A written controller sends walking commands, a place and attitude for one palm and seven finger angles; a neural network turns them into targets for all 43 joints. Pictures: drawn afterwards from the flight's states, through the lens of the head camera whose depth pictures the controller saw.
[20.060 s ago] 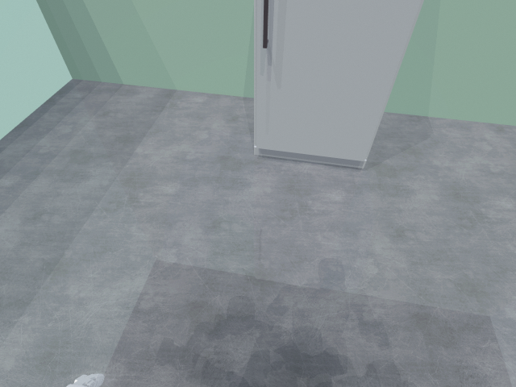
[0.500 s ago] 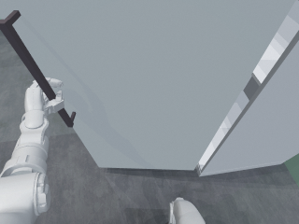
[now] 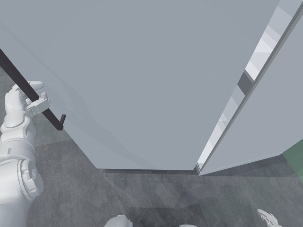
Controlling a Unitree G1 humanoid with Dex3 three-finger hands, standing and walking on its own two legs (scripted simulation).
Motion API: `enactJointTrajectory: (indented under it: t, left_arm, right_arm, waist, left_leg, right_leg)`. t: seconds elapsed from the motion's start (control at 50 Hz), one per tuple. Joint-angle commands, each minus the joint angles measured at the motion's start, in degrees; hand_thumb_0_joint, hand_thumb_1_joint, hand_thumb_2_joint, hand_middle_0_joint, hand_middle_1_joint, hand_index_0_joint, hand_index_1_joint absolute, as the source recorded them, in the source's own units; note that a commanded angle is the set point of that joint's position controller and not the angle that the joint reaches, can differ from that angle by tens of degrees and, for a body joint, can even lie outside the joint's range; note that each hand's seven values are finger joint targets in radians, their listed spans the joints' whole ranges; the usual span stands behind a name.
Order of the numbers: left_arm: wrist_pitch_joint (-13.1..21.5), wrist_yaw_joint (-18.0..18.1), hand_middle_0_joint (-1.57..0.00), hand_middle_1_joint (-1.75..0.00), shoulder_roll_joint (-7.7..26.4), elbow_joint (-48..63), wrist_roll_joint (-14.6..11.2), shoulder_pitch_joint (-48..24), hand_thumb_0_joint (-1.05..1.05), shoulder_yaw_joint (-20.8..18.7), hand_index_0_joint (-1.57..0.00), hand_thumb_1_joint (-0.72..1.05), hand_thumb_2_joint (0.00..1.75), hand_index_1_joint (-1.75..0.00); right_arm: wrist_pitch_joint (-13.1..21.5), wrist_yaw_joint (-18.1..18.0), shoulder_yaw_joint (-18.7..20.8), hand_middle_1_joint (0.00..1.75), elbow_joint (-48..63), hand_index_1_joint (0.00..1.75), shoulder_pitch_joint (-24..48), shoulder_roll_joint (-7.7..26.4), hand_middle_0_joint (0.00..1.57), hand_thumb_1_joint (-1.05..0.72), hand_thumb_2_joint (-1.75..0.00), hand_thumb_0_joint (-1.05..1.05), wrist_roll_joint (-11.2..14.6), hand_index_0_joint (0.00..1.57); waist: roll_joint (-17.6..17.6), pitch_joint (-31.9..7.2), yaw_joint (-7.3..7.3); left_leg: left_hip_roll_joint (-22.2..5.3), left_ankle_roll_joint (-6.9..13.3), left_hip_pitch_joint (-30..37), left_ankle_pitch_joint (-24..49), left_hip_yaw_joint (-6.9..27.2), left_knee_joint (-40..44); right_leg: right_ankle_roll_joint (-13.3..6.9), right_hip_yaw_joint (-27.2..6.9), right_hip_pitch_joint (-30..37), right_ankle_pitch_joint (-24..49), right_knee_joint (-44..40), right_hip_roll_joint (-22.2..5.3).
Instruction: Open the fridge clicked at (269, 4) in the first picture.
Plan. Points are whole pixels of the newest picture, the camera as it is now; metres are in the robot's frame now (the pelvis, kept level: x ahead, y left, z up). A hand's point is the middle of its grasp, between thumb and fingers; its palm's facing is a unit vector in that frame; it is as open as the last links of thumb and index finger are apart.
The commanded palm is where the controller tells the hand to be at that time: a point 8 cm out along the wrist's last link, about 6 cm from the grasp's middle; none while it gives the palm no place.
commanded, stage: stop walking and hold the door back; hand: left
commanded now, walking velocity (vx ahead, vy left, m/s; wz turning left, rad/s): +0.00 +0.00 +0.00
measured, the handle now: (33, 87) +0.46 +0.32 +0.10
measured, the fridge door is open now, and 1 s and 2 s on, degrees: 75 76 75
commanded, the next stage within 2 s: loosen the grip on the handle in 0.96 s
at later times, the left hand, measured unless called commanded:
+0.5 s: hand (43, 108) +0.41 +0.29 +0.07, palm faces +0.28 -0.92 -0.26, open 5.3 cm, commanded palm +0.38 +0.35 +0.06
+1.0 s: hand (44, 108) +0.41 +0.29 +0.07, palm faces +0.30 -0.93 -0.23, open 5.3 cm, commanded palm +0.39 +0.35 +0.06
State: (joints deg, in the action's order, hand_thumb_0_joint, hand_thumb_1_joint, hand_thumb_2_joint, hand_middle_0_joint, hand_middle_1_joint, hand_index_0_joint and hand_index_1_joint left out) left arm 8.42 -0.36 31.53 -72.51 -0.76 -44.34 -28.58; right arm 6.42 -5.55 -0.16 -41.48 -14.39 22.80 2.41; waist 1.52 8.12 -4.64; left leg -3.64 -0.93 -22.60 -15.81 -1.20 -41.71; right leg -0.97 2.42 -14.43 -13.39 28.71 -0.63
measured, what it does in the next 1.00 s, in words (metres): steps on the spot: left foot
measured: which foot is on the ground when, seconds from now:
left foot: up 0.00-0.02, down 0.04-1.00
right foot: down 0.00-1.00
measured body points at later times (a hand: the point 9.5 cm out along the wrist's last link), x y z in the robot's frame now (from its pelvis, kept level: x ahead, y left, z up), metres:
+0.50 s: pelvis +0.00 +0.04 +0.00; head +0.04 +0.04 +0.44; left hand +0.39 +0.34 +0.08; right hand +0.10 -0.22 -0.12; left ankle +0.03 +0.14 -0.74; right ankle -0.01 -0.09 -0.74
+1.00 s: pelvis -0.02 +0.03 +0.00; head +0.01 +0.03 +0.45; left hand +0.39 +0.34 +0.09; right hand +0.01 -0.26 -0.12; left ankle +0.03 +0.14 -0.74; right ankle -0.01 -0.09 -0.74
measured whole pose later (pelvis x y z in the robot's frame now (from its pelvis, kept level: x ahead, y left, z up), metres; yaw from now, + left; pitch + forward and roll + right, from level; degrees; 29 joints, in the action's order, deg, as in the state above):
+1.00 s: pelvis -0.02 +0.03 +0.00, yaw -3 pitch +2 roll -2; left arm 11.5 1.3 29.9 -71.4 -0.6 -41.4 -19.1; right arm 2.9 -7.2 -1.4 -45.0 -18.6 18.2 2.1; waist 1.8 2.0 -3.6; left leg -4.1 0.3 -20.6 -11.4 -4.5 -30.3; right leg 0.0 3.4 -15.9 -12.4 26.5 0.6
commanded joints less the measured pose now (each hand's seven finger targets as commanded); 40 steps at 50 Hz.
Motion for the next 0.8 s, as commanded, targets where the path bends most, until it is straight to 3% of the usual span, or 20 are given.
enactJointTrajectory:
  t: [0.0,0.02,0.04,0.06,0.08,0.1,0.14,0.2,0.22,0.26,0.28,0.3,0.32,0.36,0.4,0.44,0.5,0.56,0.78]
  left_arm:
    - [4.63,3.37,-0.45,-1.40,23.69,19.45,-0.45,-11.40,0.00,-1.80,-0.45,0.90,0.90,-1.40]
    - [5.22,3.31,-0.45,-1.40,21.03,24.06,-0.70,-10.26,0.00,0.07,-0.45,0.90,0.90,-1.40]
    - [5.90,3.20,-0.45,-1.40,18.97,28.41,-0.24,-7.87,0.00,0.89,-0.45,0.90,0.90,-1.40]
    - [6.05,3.24,-0.45,-1.40,15.71,30.29,-0.43,-2.10,0.00,1.52,-0.45,0.90,0.90,-1.40]
    - [6.83,3.20,-0.45,-1.40,15.96,35.51,0.11,0.36,0.00,2.04,-0.45,0.90,0.90,-1.40]
    - [7.34,3.20,-0.45,-1.40,17.15,38.02,1.03,-1.26,0.00,1.47,-0.45,0.90,0.90,-1.40]
    - [8.11,3.44,-0.45,-1.40,14.86,42.84,0.50,0.07,0.00,2.50,-0.45,0.90,0.90,-1.40]
    - [7.53,3.77,-0.45,-1.40,13.80,44.16,0.82,1.68,0.00,3.46,-0.45,0.90,0.90,-1.40]
    - [7.33,3.89,-0.45,-1.40,14.43,44.44,0.80,2.78,0.00,2.98,-0.45,0.90,0.90,-1.40]
    - [7.14,4.51,-0.45,-1.40,16.44,43.73,1.10,3.57,0.00,1.14,-0.45,0.90,0.90,-1.40]
    - [6.42,4.67,-0.45,-1.40,17.97,40.85,0.21,4.81,0.00,-0.99,-0.45,0.90,0.90,-1.40]
    - [6.22,4.73,-0.45,-1.40,16.66,40.69,-0.04,2.40,0.00,0.49,-0.45,0.90,0.90,-1.40]
    - [6.10,4.93,-0.45,-1.40,16.17,40.22,-0.27,1.25,0.00,1.45,-0.45,0.90,0.90,-1.40]
    - [5.95,4.93,-0.45,-1.40,15.45,36.91,-0.19,1.18,0.00,2.24,-0.45,0.90,0.90,-1.40]
    - [6.04,4.88,-0.45,-1.40,15.54,34.43,-0.25,-0.44,0.00,2.68,-0.45,0.90,0.90,-1.40]
    - [6.13,4.91,-0.45,-1.40,15.93,32.74,-0.35,-0.99,0.00,2.70,-0.45,0.90,0.90,-1.40]
    - [6.01,4.78,-0.45,-1.40,13.97,28.13,-0.37,-4.30,0.00,5.24,-0.45,0.90,0.90,-1.40]
    - [6.07,4.88,-0.45,-1.40,12.74,25.93,-0.26,-6.26,0.00,7.18,-0.45,0.90,0.90,-1.40]
    - [5.32,4.49,-0.45,-1.40,17.40,12.90,-0.11,-12.44,0.00,6.41,-0.45,0.90,0.90,-1.40]
  right_arm:
    - [1.09,-1.27,3.16,0.30,6.89,0.30,-3.51,4.82,0.20,-0.90,-0.90,0.00,-0.29,0.20]
    - [0.94,-1.35,3.66,0.30,7.48,0.30,-3.45,4.97,0.20,-0.90,-0.90,0.00,0.06,0.20]
    - [0.65,-0.92,3.72,0.30,8.43,0.30,-3.45,5.40,0.20,-0.90,-0.90,0.00,-0.23,0.20]
    - [0.32,-0.60,3.60,0.30,9.62,0.30,-2.35,4.44,0.20,-0.90,-0.90,0.00,-0.27,0.20]
    - [0.13,-0.03,2.95,0.30,10.30,0.30,-1.69,2.96,0.20,-0.90,-0.90,0.00,-0.76,0.20]
    - [0.33,0.60,2.55,0.30,10.19,0.30,-1.20,2.09,0.20,-0.90,-0.90,0.00,-1.59,0.20]
    - [0.51,1.02,2.88,0.30,10.23,0.30,-1.23,1.68,0.20,-0.90,-0.90,0.00,-1.54,0.20]
    - [0.61,0.80,2.65,0.30,10.04,0.30,-1.41,1.91,0.20,-0.90,-0.90,0.00,-1.45,0.20]
    - [0.65,0.47,2.36,0.30,10.26,0.30,-1.23,1.83,0.20,-0.90,-0.90,0.00,-1.37,0.20]
    - [0.79,0.08,1.70,0.30,10.39,0.30,-0.61,1.22,0.20,-0.90,-0.90,0.00,-1.16,0.20]
    - [0.27,-0.13,1.96,0.30,9.70,0.30,-1.31,1.68,0.20,-0.90,-0.90,0.00,-0.72,0.20]
    - [-0.10,-0.44,2.11,0.30,9.64,0.30,-0.88,1.48,0.20,-0.90,-0.90,0.00,-0.46,0.20]
    - [-0.32,-0.98,2.03,0.30,9.19,0.30,-1.22,1.35,0.20,-0.90,-0.90,0.00,-0.34,0.20]
    - [-0.75,-1.44,1.61,0.30,8.35,0.30,-0.78,1.14,0.20,-0.90,-0.90,0.00,-0.50,0.20]
    - [-1.09,-1.80,1.42,0.30,7.54,0.30,-0.31,1.49,0.20,-0.90,-0.90,0.00,-0.74,0.20]
    - [-1.32,-2.07,1.55,0.30,7.18,0.30,-0.07,1.96,0.20,-0.90,-0.90,0.00,-0.68,0.20]
    - [-1.24,-2.23,1.61,0.30,6.23,0.30,-0.53,2.42,0.20,-0.90,-0.90,0.00,-0.62,0.20]
    - [-1.01,-2.46,1.76,0.30,5.86,0.30,-1.12,2.69,0.20,-0.90,-0.90,0.00,-0.56,0.20]
    - [-1.31,-2.52,2.31,0.30,3.07,0.30,-3.78,4.68,0.20,-0.90,-0.90,0.00,-0.30,0.20]
  waist:
    - [-6.98,-21.34,4.90]
    - [-2.69,-21.32,4.39]
    - [1.87,-22.93,4.91]
    - [7.95,-23.60,4.89]
    - [16.16,-24.26,4.14]
    - [16.72,-22.53,4.16]
    - [12.59,-21.87,4.26]
    - [13.30,-23.43,3.95]
    - [12.39,-23.48,3.98]
    - [9.53,-25.34,3.52]
    - [2.29,-26.41,3.75]
    - [-1.82,-26.79,3.87]
    - [-3.17,-26.76,3.38]
    - [-0.86,-26.07,3.54]
    - [1.02,-24.71,3.84]
    - [2.58,-23.53,4.21]
    - [2.03,-20.62,4.23]
    - [3.88,-19.86,4.13]
    - [-0.62,-18.60,3.50]
  left_leg:
    - [0.74,-0.13,9.42,7.76,-0.91,13.14]
    - [-1.76,0.68,13.71,17.45,1.56,17.42]
    - [-5.97,2.54,16.36,29.02,6.09,18.58]
    - [-9.55,5.15,22.67,41.75,9.15,15.79]
    - [-12.46,7.29,24.25,49.95,13.01,17.12]
    - [-13.03,8.36,21.24,47.92,13.86,18.64]
    - [-12.46,8.38,21.27,45.75,10.56,15.82]
    - [-9.18,5.17,20.14,39.26,5.52,11.56]
    - [-7.84,4.16,19.29,37.75,4.34,10.32]
    - [-5.46,2.13,15.62,35.33,1.88,8.84]
    - [-4.68,0.93,12.39,29.62,0.92,8.18]
    - [-3.97,0.50,10.69,24.65,0.27,7.67]
    - [-3.49,0.48,9.42,22.84,0.00,8.15]
    - [-3.56,0.84,10.98,20.76,0.51,9.71]
    - [-4.82,1.89,12.16,18.99,2.47,12.02]
    - [-5.92,2.80,12.25,18.66,4.22,14.06]
    - [-5.93,3.02,9.90,12.02,4.77,16.06]
    - [-5.77,2.79,9.50,10.35,4.75,17.30]
    - [-3.41,1.74,8.57,6.21,2.71,14.56]
  right_leg:
    - [-2.35,-7.88,10.93,23.14,-3.54,-11.14]
    - [-0.85,-6.27,8.80,20.81,-1.10,-9.12]
    - [0.85,-4.00,7.39,15.96,2.38,-5.01]
    - [1.89,-1.98,0.73,11.42,5.26,-1.40]
    - [2.50,-0.92,-3.65,-3.21,9.65,-0.49]
    - [2.27,-0.88,-4.22,-12.81,12.44,0.29]
    - [1.62,-0.60,-3.47,-11.86,9.14,0.22]
    - [1.60,0.16,2.12,-2.34,-0.86,-0.04]
    - [1.48,-0.11,4.20,3.73,-3.76,-0.70]
    - [0.98,-1.40,9.48,23.44,-2.60,-3.65]
    - [0.66,-3.09,12.07,27.50,-0.82,-4.63]
    - [0.06,-5.11,12.79,30.54,-0.27,-6.20]
    - [-0.28,-5.40,13.98,33.21,0.17,-7.21]
    - [0.01,-5.51,10.36,28.60,-0.01,-7.18]
    - [1.14,-3.86,6.27,17.56,-0.96,-5.07]
    - [1.61,-2.75,4.87,11.02,-1.30,-3.42]
    - [1.83,-2.89,3.04,3.68,-2.89,-2.68]
    - [1.74,-3.00,2.46,2.09,-3.25,-2.55]
    - [1.37,-6.05,0.09,-1.90,-8.58,-5.10]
